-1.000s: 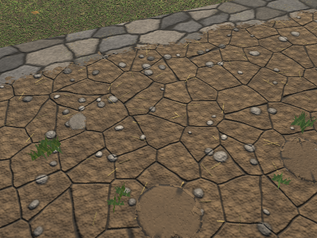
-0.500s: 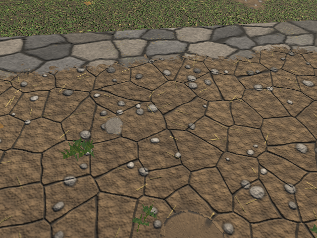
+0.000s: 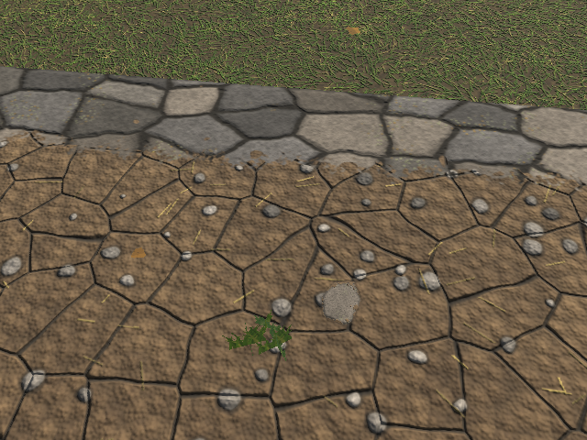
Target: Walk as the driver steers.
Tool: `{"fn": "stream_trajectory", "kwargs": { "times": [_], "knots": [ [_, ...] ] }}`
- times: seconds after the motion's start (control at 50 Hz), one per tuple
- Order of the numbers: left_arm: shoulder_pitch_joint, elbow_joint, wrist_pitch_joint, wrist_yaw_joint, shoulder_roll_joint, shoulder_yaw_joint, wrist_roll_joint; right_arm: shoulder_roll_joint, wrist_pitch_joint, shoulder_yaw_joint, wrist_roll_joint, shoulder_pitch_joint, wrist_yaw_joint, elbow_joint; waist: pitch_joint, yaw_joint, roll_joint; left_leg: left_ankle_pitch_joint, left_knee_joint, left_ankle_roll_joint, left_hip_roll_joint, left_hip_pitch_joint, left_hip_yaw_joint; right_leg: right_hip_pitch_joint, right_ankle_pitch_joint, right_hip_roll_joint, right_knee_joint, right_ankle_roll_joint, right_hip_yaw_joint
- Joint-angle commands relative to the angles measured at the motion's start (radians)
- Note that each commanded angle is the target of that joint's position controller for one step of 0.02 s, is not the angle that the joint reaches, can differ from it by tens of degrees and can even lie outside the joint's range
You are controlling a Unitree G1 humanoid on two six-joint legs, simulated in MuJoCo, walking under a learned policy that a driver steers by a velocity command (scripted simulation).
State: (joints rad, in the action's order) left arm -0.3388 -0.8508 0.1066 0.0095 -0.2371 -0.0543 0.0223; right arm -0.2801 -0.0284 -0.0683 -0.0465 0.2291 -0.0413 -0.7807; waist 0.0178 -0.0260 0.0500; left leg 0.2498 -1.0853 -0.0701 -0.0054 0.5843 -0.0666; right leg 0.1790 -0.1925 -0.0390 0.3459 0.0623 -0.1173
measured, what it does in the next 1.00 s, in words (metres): walks ahead: left foot, then right foot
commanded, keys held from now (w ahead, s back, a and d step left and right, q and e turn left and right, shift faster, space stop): w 0.20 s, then no key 0.80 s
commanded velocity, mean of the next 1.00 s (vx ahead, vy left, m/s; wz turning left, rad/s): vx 0.21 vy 0.00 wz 0.07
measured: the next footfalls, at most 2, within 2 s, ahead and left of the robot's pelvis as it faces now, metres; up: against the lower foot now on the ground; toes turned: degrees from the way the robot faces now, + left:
left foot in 0.26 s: +0.29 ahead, +0.12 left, +0.00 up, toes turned +5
right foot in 0.68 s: +0.35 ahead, -0.06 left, +0.00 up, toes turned -1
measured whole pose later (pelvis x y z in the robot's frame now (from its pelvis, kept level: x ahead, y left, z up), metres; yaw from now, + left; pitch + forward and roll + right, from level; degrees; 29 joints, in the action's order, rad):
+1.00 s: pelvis +0.29 +0.02 +0.00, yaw +2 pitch -2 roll +0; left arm -0.25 -1.07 0.02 -0.04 -0.15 0.00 0.01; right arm -0.15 -0.01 0.00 -0.01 0.30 0.04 -1.12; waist 0.03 0.00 0.01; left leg 0.27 -0.38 -0.03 0.02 0.09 0.07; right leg 0.20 -0.19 -0.02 0.42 0.05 -0.06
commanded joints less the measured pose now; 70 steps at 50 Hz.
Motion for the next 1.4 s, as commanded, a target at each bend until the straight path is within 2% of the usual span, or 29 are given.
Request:
{"fn": "stream_trajectory", "kwargs": {
  "times": [0.02, 0.1, 0.18, 0.22, 0.24, 0.26, 0.28, 0.3, 0.32, 0.34, 0.36, 0.38, 0.42, 0.48, 0.56, 0.64, 0.66, 0.68, 0.7, 0.72, 0.74, 0.76, 0.78, 0.8, 0.84, 0.92, 1.34, 1.36, 1.4],
  "knots": [
    [-0.015, 0.027, 0.024, 0.008, -0.074, -0.007, -0.003, 0.003, -0.004, 0.014, -0.002, -0.006, -0.012, 0.058, 0.027, 0.036, -0.115, -0.103, 0.103, 0.015, -0.039, 0.091, -0.012, -0.023, 0.186, 0.267, -0.217, 0.135, 0.202],
    [-0.070, -0.008, 0.014, 0.009, -0.097, -0.008, -0.013, 0.028, -0.016, 0.041, 0.007, -0.176, -0.025, 0.100, 0.038, 0.000, -0.119, -0.221, 0.358, 0.025, -0.047, -0.018, 0.105, -0.007, 0.279, 0.224, -0.209, 0.110, 0.105],
    [-0.151, -0.056, -0.004, 0.002, -0.131, -0.011, -0.008, 0.004, -0.022, 0.041, 0.010, -0.256, -0.012, 0.123, 0.054, -0.024, -0.126, -0.132, 0.476, -0.002, -0.029, -0.053, 0.141, -0.134, 0.375, 0.277, -0.154, 0.109, 0.122],
    [-0.161, -0.077, -0.019, -0.005, -0.136, -0.010, -0.007, -0.002, -0.031, 0.037, 0.003, -0.203, -0.001, 0.103, 0.035, 0.003, -0.134, -0.074, 0.546, -0.031, 0.015, -0.149, 0.158, -0.187, 0.600, 0.274, -0.031, 0.094, 0.103],
    [-0.166, -0.089, -0.026, -0.008, -0.133, -0.007, -0.013, -0.008, -0.043, 0.030, -0.006, -0.081, 0.008, 0.057, -0.025, 0.057, -0.113, -0.127, 0.632, -0.052, 0.051, -0.300, 0.171, -0.185, 0.720, 0.238, 0.126, 0.070, 0.069],
    [-0.171, -0.086, -0.027, -0.013, -0.117, 0.001, -0.022, -0.047, -0.058, 0.016, -0.025, 0.069, 0.019, 0.005, -0.127, 0.110, -0.098, -0.208, 0.633, -0.080, 0.001, -0.531, 0.117, -0.080, 0.617, 0.200, 0.308, 0.040, 0.043],
    [-0.173, -0.034, -0.023, -0.014, -0.048, 0.022, -0.040, -0.136, -0.065, -0.004, -0.045, 0.213, 0.035, -0.012, -0.277, 0.150, 0.047, -0.424, 0.603, -0.149, -0.289, -0.820, -0.189, 0.174, 0.175, 0.127, 0.625, -0.004, -0.016],
    [-0.263, -0.045, -0.030, -0.018, -0.033, 0.019, -0.049, -0.190, -0.051, -0.022, 0.001, 0.239, 0.040, -0.028, -0.380, 0.120, 0.190, -0.786, 0.654, -0.287, -0.475, -0.914, -0.474, 0.355, -0.415, -0.009, 0.888, -0.026, 0.034],
    [-0.181, -0.050, -0.045, -0.027, -0.102, -0.004, -0.028, -0.138, -0.045, -0.014, 0.040, 0.202, 0.039, -0.034, -0.293, 0.107, 0.040, -0.897, 0.646, -0.263, -0.396, -0.831, -0.336, 0.390, -0.353, 0.043, 0.919, -0.020, 0.140],
    [-0.121, -0.035, -0.043, -0.023, -0.066, 0.005, -0.025, -0.079, -0.050, 0.004, 0.043, 0.120, 0.040, -0.034, -0.170, 0.072, 0.043, -0.938, 0.677, -0.231, -0.352, -0.711, -0.213, 0.411, -0.303, 0.066, 0.887, -0.021, 0.142],
    [-0.100, -0.041, -0.048, -0.022, -0.049, 0.007, -0.018, -0.029, -0.051, 0.018, 0.040, 0.058, 0.039, -0.032, -0.104, 0.040, 0.013, -0.872, 0.720, -0.185, -0.299, -0.616, -0.147, 0.395, -0.258, 0.094, 0.823, -0.026, 0.142],
    [-0.097, -0.049, -0.061, -0.018, -0.049, 0.004, -0.004, -0.002, -0.052, 0.026, 0.043, 0.028, 0.042, -0.036, -0.062, 0.013, 0.018, -0.849, 0.753, -0.153, -0.260, -0.536, -0.099, 0.356, -0.225, 0.106, 0.774, -0.036, 0.138],
    [-0.134, -0.071, -0.085, -0.009, -0.020, 0.005, 0.008, 0.003, -0.058, 0.032, 0.038, 0.019, 0.046, -0.052, -0.076, -0.022, 0.021, -0.900, 0.787, -0.143, -0.226, -0.443, -0.028, 0.250, -0.161, 0.085, 0.733, -0.054, 0.119],
    [-0.119, -0.081, -0.102, -0.009, 0.002, 0.008, 0.006, -0.014, -0.069, 0.034, 0.032, 0.022, 0.047, -0.086, -0.081, -0.048, 0.028, -0.908, 0.802, -0.143, -0.198, -0.386, 0.045, 0.198, -0.089, 0.076, 0.622, -0.064, 0.107],
    [-0.008, -0.074, -0.111, -0.025, 0.002, 0.019, 0.003, -0.019, -0.057, 0.039, 0.027, 0.069, 0.051, -0.139, -0.059, -0.008, 0.068, -0.770, 0.796, -0.131, -0.178, -0.370, 0.068, 0.145, -0.018, 0.070, 0.419, -0.051, 0.083],
    [0.026, -0.089, -0.106, -0.038, -0.005, 0.024, -0.001, -0.021, -0.035, 0.041, 0.026, 0.084, 0.057, -0.175, -0.031, 0.006, 0.040, -0.500, 0.770, -0.132, -0.205, -0.351, 0.004, 0.062, -0.033, 0.064, 0.260, -0.025, 0.079],
    [0.010, -0.101, -0.101, -0.041, 0.002, 0.028, 0.002, -0.020, -0.028, 0.043, 0.033, 0.069, 0.061, -0.179, -0.022, -0.010, 0.017, -0.376, 0.746, -0.111, -0.191, -0.328, -0.003, 0.001, 0.020, 0.062, 0.153, -0.016, 0.076],
    [0.002, -0.110, -0.092, -0.044, -0.021, 0.026, 0.007, -0.009, -0.024, 0.046, 0.031, 0.088, 0.066, -0.189, -0.016, -0.009, -0.026, -0.234, 0.722, -0.072, -0.162, -0.299, -0.010, -0.066, 0.107, 0.099, 0.064, -0.009, 0.124],
    [-0.027, -0.118, -0.079, -0.049, -0.073, 0.018, 0.013, 0.012, -0.021, 0.050, 0.026, 0.122, 0.069, -0.190, -0.026, 0.013, -0.098, -0.098, 0.665, -0.034, -0.110, -0.267, 0.014, -0.126, 0.280, 0.206, 0.034, 0.002, 0.233],
    [0.025, -0.119, -0.078, -0.049, -0.110, 0.015, -0.003, 0.078, -0.013, 0.060, 0.043, 0.246, 0.067, -0.222, -0.019, 0.092, -0.213, 0.063, 0.669, -0.007, -0.016, -0.280, 0.072, -0.083, 0.377, 0.287, 0.029, 0.071, 0.312],
    [0.045, -0.119, -0.078, -0.043, -0.049, 0.028, -0.013, 0.057, 0.001, 0.060, 0.038, 0.230, 0.074, -0.253, -0.004, 0.060, -0.188, 0.062, 0.688, 0.008, -0.014, -0.383, 0.078, 0.024, 0.297, 0.286, 0.000, 0.086, 0.321],
    [0.074, -0.121, -0.078, -0.039, -0.024, 0.035, -0.011, 0.040, 0.008, 0.054, 0.036, 0.199, 0.076, -0.255, 0.033, 0.063, -0.176, 0.012, 0.711, 0.015, -0.021, -0.423, 0.063, 0.076, 0.224, 0.239, -0.013, 0.060, 0.293],
    [0.084, -0.123, -0.080, -0.039, -0.021, 0.036, -0.011, 0.026, 0.012, 0.050, 0.034, 0.176, 0.076, -0.260, 0.038, 0.054, -0.158, -0.031, 0.719, 0.017, -0.032, -0.447, 0.054, 0.086, 0.182, 0.202, -0.015, 0.037, 0.261],
    [0.071, -0.134, -0.079, -0.043, -0.020, 0.037, -0.014, 0.014, 0.013, 0.046, 0.033, 0.157, 0.074, -0.262, 0.035, 0.046, -0.151, -0.069, 0.726, 0.011, -0.046, -0.455, 0.042, 0.072, 0.182, 0.177, -0.011, 0.022, 0.238],
    [0.047, -0.157, -0.079, -0.049, -0.014, 0.037, -0.022, 0.040, 0.011, 0.054, 0.034, 0.156, 0.073, -0.279, 0.024, 0.038, -0.112, -0.100, 0.744, 0.012, -0.064, -0.448, 0.032, 0.024, 0.193, 0.155, 0.002, 0.013, 0.213],
    [0.036, -0.184, -0.082, -0.050, -0.006, 0.038, -0.018, 0.054, 0.011, 0.058, 0.035, 0.147, 0.083, -0.314, 0.028, 0.028, -0.064, -0.100, 0.762, 0.021, -0.070, -0.443, 0.032, -0.009, 0.215, 0.153, 0.010, 0.015, 0.207],
    [-0.022, -0.285, -0.092, -0.053, 0.036, 0.053, -0.016, 0.095, 0.023, 0.074, 0.035, 0.174, 0.093, -0.401, 0.075, 0.022, -0.052, -0.062, 0.771, 0.024, -0.087, -0.432, 0.031, 0.019, 0.074, 0.131, -0.038, 0.006, 0.211],
    [-0.033, -0.291, -0.094, -0.053, 0.037, 0.053, -0.016, 0.100, 0.022, 0.075, 0.033, 0.190, 0.092, -0.406, 0.056, 0.024, -0.057, 0.008, 0.772, 0.022, -0.077, -0.437, 0.038, 0.014, -0.023, 0.122, -0.047, 0.009, 0.211],
    [-0.040, -0.288, -0.104, -0.050, -0.002, 0.035, -0.016, 0.088, 0.025, 0.066, 0.028, 0.208, 0.088, -0.401, 0.078, 0.026, -0.080, 0.229, 0.714, 0.002, -0.032, -0.397, 0.070, 0.057, -0.320, 0.103, -0.046, 0.038, 0.226]
  ]
}}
